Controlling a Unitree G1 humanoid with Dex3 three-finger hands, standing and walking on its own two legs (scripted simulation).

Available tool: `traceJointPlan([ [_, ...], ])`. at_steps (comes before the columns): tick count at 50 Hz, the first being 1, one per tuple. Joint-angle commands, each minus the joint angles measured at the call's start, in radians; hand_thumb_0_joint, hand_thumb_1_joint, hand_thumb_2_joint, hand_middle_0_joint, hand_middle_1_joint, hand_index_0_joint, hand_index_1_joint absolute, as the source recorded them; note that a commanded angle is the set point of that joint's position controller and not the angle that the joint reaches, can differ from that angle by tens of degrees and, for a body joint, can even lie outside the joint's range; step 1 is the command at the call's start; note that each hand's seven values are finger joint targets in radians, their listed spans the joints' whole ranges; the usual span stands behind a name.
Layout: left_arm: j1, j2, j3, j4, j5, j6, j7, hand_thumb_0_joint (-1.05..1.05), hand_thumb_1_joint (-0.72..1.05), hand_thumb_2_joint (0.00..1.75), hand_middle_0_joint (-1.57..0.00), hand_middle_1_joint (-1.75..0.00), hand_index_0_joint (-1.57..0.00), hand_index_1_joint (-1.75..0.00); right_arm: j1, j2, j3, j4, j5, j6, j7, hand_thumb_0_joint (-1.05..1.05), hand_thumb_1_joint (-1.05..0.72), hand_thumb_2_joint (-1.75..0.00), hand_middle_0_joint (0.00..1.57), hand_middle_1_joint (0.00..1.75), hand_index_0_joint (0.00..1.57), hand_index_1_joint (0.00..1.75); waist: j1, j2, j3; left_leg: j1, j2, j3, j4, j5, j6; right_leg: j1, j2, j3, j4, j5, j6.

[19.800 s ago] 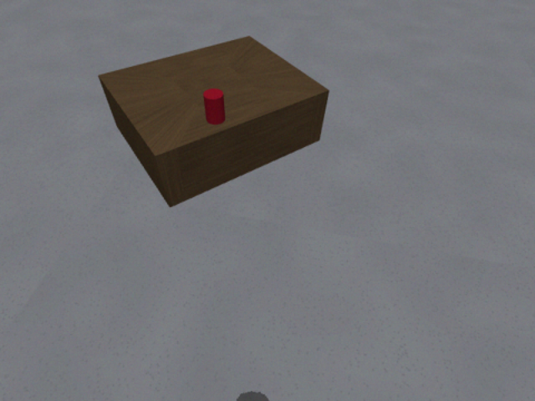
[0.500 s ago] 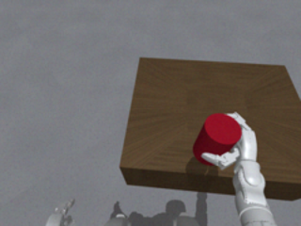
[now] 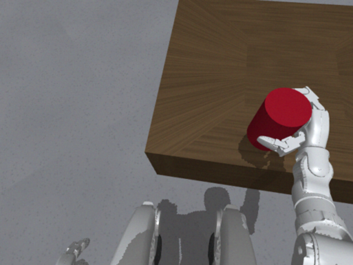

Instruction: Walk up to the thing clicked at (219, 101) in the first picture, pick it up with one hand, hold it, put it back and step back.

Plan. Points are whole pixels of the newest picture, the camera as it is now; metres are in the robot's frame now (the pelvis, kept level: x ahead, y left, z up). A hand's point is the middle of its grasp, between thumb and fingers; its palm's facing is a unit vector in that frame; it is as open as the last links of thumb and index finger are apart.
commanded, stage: crouch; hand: right
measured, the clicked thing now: (274, 122) +0.44 -0.18 -0.01
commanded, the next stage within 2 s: lower in 0.58 s
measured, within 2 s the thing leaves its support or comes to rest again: rests again in 1.40 s
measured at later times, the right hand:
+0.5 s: hand (273, 122) +0.47 -0.21 -0.07, palm faces +0.12 +0.99 -0.01, open 11.8 cm
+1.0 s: hand (265, 130) +0.48 -0.21 -0.14, palm faces +0.12 +0.99 -0.01, open 11.8 cm
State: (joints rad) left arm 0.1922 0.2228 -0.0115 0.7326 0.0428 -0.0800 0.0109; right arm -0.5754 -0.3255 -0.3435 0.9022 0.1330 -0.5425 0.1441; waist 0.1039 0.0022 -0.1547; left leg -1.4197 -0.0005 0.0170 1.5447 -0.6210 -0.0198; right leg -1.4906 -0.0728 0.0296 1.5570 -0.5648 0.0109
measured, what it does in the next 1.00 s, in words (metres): lowers itself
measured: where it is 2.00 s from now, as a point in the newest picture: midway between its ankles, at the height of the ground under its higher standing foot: outside the picture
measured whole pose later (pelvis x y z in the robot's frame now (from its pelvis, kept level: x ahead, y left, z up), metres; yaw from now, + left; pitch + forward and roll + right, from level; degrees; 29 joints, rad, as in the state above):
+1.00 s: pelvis -0.01 +0.00 -0.11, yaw +2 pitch +36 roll +4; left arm 0.15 0.26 0.00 0.69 0.08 -0.03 -0.02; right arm -0.75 -0.43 -0.44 0.98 0.09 -0.51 0.17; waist 0.14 0.00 -0.17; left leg -1.84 -0.01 0.03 1.92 -0.71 -0.02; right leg -1.93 -0.08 0.07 1.94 -0.64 0.01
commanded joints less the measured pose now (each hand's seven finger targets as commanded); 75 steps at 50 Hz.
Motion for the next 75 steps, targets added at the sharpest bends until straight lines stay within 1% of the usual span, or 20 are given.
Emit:
traceJointPlan([
  [1,0.096,0.193,0.069,-0.076,0.005,-0.015,0.003,0.00,0.91,0.90,-0.19,-0.30,-0.20,-0.29,-0.524,-0.257,-0.066,-0.344,0.039,-0.132,-0.002,0.00,0.04,-1.34,1.27,1.47,1.32,1.47,-0.017,-0.189,-0.684,0.159,-0.023,0.020,-0.154,0.262,0.058,0.515,0.037,0.030,-0.149,0.258,-0.023],
  [6,0.096,0.207,0.079,-0.083,0.009,-0.006,0.003,0.00,0.90,0.91,-0.19,-0.30,-0.19,-0.29,-0.550,-0.279,-0.079,-0.305,0.028,-0.120,-0.006,0.00,0.08,-1.34,1.26,1.48,1.32,1.48,0.003,-0.158,-0.666,0.125,-0.026,0.015,-0.137,0.217,0.054,0.411,0.036,0.024,-0.102,0.166,-0.031],
  [15,0.102,0.240,0.098,-0.076,0.017,0.009,-0.001,0.00,0.90,0.91,-0.19,-0.30,-0.19,-0.29,-0.570,-0.297,-0.087,-0.245,0.019,-0.097,0.013,0.00,0.10,-1.34,1.25,1.47,1.31,1.47,0.014,-0.194,-0.683,0.030,-0.025,0.025,-0.060,0.237,0.055,0.381,0.031,0.035,-0.026,0.216,-0.030],
  [19,0.100,0.196,0.064,-0.088,0.016,0.018,-0.006,0.00,0.90,0.90,-0.19,-0.30,-0.20,-0.29,-0.667,-0.321,-0.099,-0.344,0.020,-0.104,0.017,0.00,0.06,-1.35,1.28,1.49,1.33,1.49,0.011,-0.226,-0.752,0.010,-0.024,0.027,-0.028,0.258,0.059,0.417,0.030,0.040,-0.005,0.260,-0.028],
  [20,0.118,0.222,0.085,-0.085,0.015,0.019,-0.005,0.00,0.90,0.91,-0.19,-0.29,-0.19,-0.29,-0.596,-0.321,-0.112,-0.269,0.019,-0.089,0.018,0.00,0.08,-1.35,1.27,1.48,1.33,1.48,0.011,-0.203,-0.743,0.017,-0.026,0.030,-0.022,0.273,0.057,0.402,0.029,0.041,0.000,0.275,-0.030],
  [25,0.101,0.233,0.092,-0.094,0.018,0.025,-0.005,0.00,0.90,0.90,-0.19,-0.30,-0.20,-0.29,-0.669,-0.365,-0.129,-0.321,0.017,-0.087,0.021,0.00,0.08,-1.33,1.25,1.46,1.31,1.46,0.010,-0.203,-0.728,0.005,-0.025,0.016,-0.014,0.206,0.056,0.299,0.033,0.027,0.028,0.154,-0.034],
  [28,0.113,0.239,0.099,-0.090,0.019,0.029,-0.005,0.00,0.90,0.91,-0.19,-0.30,-0.20,-0.29,-0.626,-0.330,-0.112,-0.280,0.014,-0.076,0.025,0.00,0.08,-1.33,1.26,1.47,1.31,1.47,0.018,-0.184,-0.750,0.015,-0.025,0.021,0.007,0.249,0.052,0.301,0.031,0.030,0.049,0.205,-0.036],
  [29,0.107,0.243,0.099,-0.094,0.019,0.031,-0.004,0.00,0.90,0.90,-0.19,-0.30,-0.20,-0.29,-0.650,-0.374,-0.137,-0.310,0.016,-0.077,0.020,0.00,0.09,-1.34,1.25,1.47,1.31,1.47,0.003,-0.197,-0.766,0.002,-0.028,0.018,0.008,0.233,0.053,0.305,0.030,0.029,0.056,0.195,-0.037],
  [36,0.107,0.242,0.098,-0.095,0.019,0.035,-0.001,0.00,0.90,0.90,-0.19,-0.29,-0.19,-0.29,-0.665,-0.360,-0.134,-0.314,0.019,-0.068,0.018,0.00,0.06,-1.30,1.24,1.44,1.29,1.44,0.017,-0.178,-0.760,-0.032,-0.030,0.024,0.039,0.221,0.053,0.256,0.028,0.032,0.088,0.175,-0.039],
  [39,0.092,0.213,0.070,-0.094,0.024,0.032,-0.008,0.00,0.90,0.90,-0.19,-0.29,-0.19,-0.29,-0.585,-0.306,-0.116,-0.176,0.013,-0.071,0.026,0.00,0.05,-1.29,1.23,1.42,1.28,1.42,0.021,-0.147,-0.679,-0.091,-0.031,0.030,0.086,0.227,0.053,0.183,0.026,0.038,0.126,0.188,-0.039],
  [43,0.110,0.251,0.092,-0.089,0.036,0.038,-0.012,0.00,0.89,0.90,-0.19,-0.29,-0.19,-0.29,-0.693,-0.397,-0.150,-0.288,0.002,-0.105,0.027,0.00,0.01,-1.31,1.24,1.43,1.29,1.43,0.006,-0.237,-0.748,-0.140,-0.031,0.029,0.133,0.204,0.060,0.214,0.026,0.039,0.149,0.186,-0.031],
  [46,0.103,0.234,0.082,-0.094,0.038,0.038,-0.017,0.00,0.89,0.90,-0.20,-0.29,-0.19,-0.30,-0.646,-0.334,-0.123,-0.219,0.009,-0.097,0.034,0.00,0.05,-1.29,1.22,1.42,1.27,1.42,0.024,-0.202,-0.724,-0.146,-0.034,0.034,0.143,0.198,0.056,0.165,0.024,0.037,0.173,0.164,-0.036],
  [49,0.108,0.260,0.092,-0.091,0.038,0.044,-0.016,0.00,0.89,0.90,-0.20,-0.29,-0.19,-0.30,-0.677,-0.411,-0.153,-0.301,0.004,-0.100,0.030,0.00,0.06,-1.31,1.23,1.44,1.29,1.44,0.002,-0.254,-0.819,-0.168,-0.034,0.039,0.181,0.216,0.059,0.234,0.022,0.041,0.200,0.222,-0.029],
  [52,0.110,0.254,0.095,-0.080,0.041,0.048,-0.019,0.00,0.90,0.90,-0.20,-0.30,-0.20,-0.30,-0.697,-0.360,-0.129,-0.334,0.011,-0.093,0.033,0.00,0.05,-1.33,1.24,1.45,1.30,1.46,0.019,-0.241,-0.818,-0.185,-0.033,0.044,0.207,0.234,0.055,0.212,0.020,0.046,0.232,0.237,-0.030],
  [60,0.108,0.269,0.104,-0.075,0.036,0.057,-0.013,0.00,0.90,0.90,-0.19,-0.29,-0.19,-0.29,-0.722,-0.427,-0.160,-0.394,0.012,-0.076,0.017,0.00,0.06,-1.36,1.28,1.49,1.34,1.49,0.007,-0.242,-0.821,-0.201,-0.034,0.039,0.246,0.209,0.056,0.141,0.021,0.034,0.273,0.183,-0.031],
  [62,0.088,0.238,0.077,-0.085,0.035,0.053,-0.017,0.00,0.90,0.90,-0.20,-0.29,-0.20,-0.29,-0.639,-0.355,-0.132,-0.263,0.011,-0.055,0.022,0.00,0.07,-1.34,1.26,1.48,1.32,1.48,0.019,-0.188,-0.753,-0.220,-0.038,0.047,0.250,0.187,0.053,0.078,0.021,0.034,0.282,0.144,-0.035],
  [67,0.103,0.278,0.105,-0.076,0.036,0.057,-0.009,0.00,0.90,0.89,-0.19,-0.29,-0.19,-0.29,-0.728,-0.441,-0.168,-0.373,0.012,-0.063,0.018,0.00,0.06,-1.34,1.27,1.48,1.33,1.48,0.002,-0.240,-0.807,-0.228,-0.036,0.042,0.276,0.155,0.060,0.080,0.021,0.031,0.289,0.112,-0.028],
  [69,0.085,0.250,0.084,-0.088,0.032,0.054,-0.010,0.00,0.90,0.90,-0.19,-0.29,-0.19,-0.29,-0.675,-0.368,-0.134,-0.271,0.018,-0.050,0.027,0.00,0.08,-1.34,1.27,1.48,1.33,1.48,0.019,-0.197,-0.748,-0.243,-0.039,0.047,0.276,0.146,0.058,0.023,0.021,0.033,0.296,0.091,-0.033],
  [72,0.105,0.274,0.099,-0.078,0.035,0.055,-0.006,0.00,0.89,0.89,-0.19,-0.29,-0.19,-0.29,-0.736,-0.454,-0.168,-0.362,0.016,-0.066,0.028,0.00,0.10,-1.30,1.26,1.45,1.32,1.45,0.001,-0.234,-0.798,-0.230,-0.037,0.034,0.290,0.163,0.059,0.019,0.020,0.022,0.320,0.104,-0.033],
  [75,0.103,0.273,0.097,-0.076,0.036,0.055,-0.009,0.00,0.89,0.89,-0.19,-0.29,-0.19,-0.29,-0.692,-0.417,-0.158,-0.303,0.018,-0.052,0.040,0.00,0.12,-1.29,1.25,1.44,1.31,1.44,0.010,-0.219,-0.778,-0.240,-0.039,0.038,0.305,0.197,0.057,0.024,0.017,0.028,0.342,0.150,-0.033],
])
